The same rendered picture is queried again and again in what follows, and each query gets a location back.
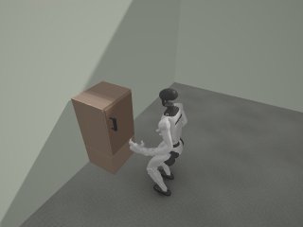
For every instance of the left robot upper arm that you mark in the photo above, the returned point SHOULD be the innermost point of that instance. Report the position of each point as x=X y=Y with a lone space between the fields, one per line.
x=164 y=126

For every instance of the handle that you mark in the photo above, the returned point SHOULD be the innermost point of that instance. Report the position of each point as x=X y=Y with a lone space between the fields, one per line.
x=114 y=123

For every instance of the left robot hand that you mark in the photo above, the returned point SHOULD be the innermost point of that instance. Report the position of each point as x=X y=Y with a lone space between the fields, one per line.
x=135 y=147

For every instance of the right robot upper arm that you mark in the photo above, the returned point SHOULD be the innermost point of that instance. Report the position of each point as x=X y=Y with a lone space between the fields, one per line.
x=184 y=118

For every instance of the robot left forearm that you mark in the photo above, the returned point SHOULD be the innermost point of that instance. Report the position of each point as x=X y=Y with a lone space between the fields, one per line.
x=155 y=151

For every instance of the cupboard door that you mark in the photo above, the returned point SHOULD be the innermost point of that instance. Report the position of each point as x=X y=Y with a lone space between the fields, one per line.
x=122 y=111

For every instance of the robot left shin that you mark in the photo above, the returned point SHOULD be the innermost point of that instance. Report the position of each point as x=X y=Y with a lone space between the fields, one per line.
x=156 y=176

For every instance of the robot torso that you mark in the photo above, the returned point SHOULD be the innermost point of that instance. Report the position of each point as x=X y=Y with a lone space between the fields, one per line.
x=175 y=131

